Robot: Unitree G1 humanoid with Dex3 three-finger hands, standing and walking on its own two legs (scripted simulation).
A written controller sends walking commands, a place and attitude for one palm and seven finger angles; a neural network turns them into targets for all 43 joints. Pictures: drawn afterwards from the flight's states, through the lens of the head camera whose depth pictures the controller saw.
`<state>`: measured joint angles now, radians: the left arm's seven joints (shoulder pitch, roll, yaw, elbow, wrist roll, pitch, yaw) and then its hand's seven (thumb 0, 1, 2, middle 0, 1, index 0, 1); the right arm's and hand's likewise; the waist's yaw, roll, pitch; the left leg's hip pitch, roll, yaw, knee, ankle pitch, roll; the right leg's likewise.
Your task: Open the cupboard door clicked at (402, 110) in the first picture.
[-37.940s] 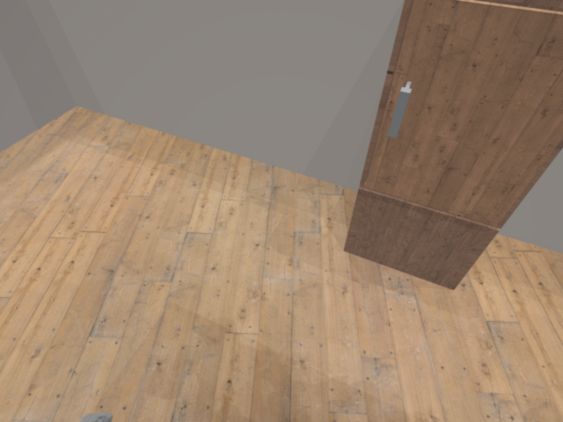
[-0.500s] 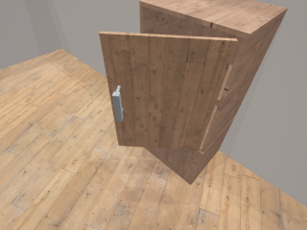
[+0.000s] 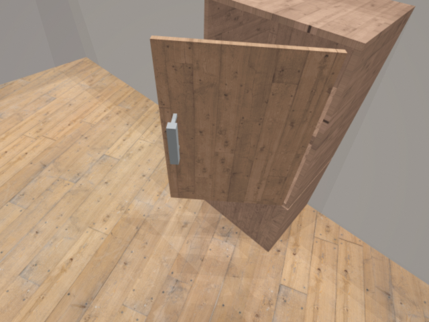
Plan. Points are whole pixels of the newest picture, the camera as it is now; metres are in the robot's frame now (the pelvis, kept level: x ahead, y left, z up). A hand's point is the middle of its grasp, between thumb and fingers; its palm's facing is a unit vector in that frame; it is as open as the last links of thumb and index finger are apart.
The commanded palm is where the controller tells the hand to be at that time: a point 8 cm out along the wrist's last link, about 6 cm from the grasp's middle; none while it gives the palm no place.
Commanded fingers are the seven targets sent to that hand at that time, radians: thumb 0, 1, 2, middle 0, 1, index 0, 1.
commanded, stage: look again from close up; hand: left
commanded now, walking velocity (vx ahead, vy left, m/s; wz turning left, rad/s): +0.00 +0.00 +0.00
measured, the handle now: (174, 139) +0.58 +0.15 -0.02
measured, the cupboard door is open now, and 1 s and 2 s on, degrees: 39 39 39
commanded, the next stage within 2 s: raise the hand with hooked fingers in 0.30 s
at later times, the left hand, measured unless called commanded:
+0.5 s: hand out of the picture +0.09 +0.19 -0.13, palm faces +0.19 -0.96 -0.19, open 7.4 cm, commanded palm +0.11 +0.25 -0.07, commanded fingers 0.00 0.76 0.84 -0.21 -0.39 -0.21 -0.39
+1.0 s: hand (112, 299) +0.17 +0.20 -0.06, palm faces +0.08 -1.00 -0.06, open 9.7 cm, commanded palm +0.16 +0.26 -0.05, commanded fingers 0.00 0.18 0.59 -0.25 -0.76 -0.25 -0.76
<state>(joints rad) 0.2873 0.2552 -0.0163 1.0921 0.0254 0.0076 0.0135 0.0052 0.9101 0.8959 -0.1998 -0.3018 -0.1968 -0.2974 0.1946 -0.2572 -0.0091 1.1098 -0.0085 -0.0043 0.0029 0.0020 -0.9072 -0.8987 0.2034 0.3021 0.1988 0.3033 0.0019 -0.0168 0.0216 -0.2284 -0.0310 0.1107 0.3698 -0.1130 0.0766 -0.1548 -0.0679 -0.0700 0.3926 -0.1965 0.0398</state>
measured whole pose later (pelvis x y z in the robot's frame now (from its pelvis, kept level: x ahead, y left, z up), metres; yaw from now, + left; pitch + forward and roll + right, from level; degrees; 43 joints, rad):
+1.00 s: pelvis +0.00 -0.04 -0.11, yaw +4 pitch +14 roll -5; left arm 0.42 0.29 0.28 0.02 -0.34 -0.46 -0.43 0.01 0.40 0.68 -0.23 -0.62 -0.23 -0.62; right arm 0.16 -0.25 0.00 0.55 0.03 -0.27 -0.06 0.01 -0.91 -0.90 0.20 0.30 0.20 0.30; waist 0.04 0.01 -0.14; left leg -1.02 0.01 -0.07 1.25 -0.48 0.02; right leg -0.86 0.05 -0.14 1.19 -0.58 -0.05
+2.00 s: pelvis +0.01 -0.01 -0.07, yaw +3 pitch +13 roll -4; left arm 0.01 0.44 0.40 0.37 -0.37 -0.28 -0.53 -0.01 -0.49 0.30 -0.30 -1.20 -0.30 -1.20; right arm 0.29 -0.28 0.05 0.53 0.05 -0.20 -0.07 0.01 -0.90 -0.90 0.21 0.30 0.20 0.30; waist -0.01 0.03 -0.12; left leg -0.85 0.00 0.00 1.04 -0.41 0.06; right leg -0.72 0.03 -0.07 0.98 -0.49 -0.01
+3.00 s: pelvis +0.01 -0.03 -0.08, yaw +2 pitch +15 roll -3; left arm -0.28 0.46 0.40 0.63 -0.31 -0.29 -0.51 -0.01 -0.50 0.30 -0.30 -1.20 -0.30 -1.20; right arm 0.30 -0.28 0.05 0.56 0.05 -0.13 -0.08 0.01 -0.90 -0.90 0.21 0.30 0.20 0.30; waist -0.05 0.02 -0.12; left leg -0.90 0.01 0.00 1.05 -0.42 0.05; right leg -0.77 0.04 -0.06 1.01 -0.50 -0.02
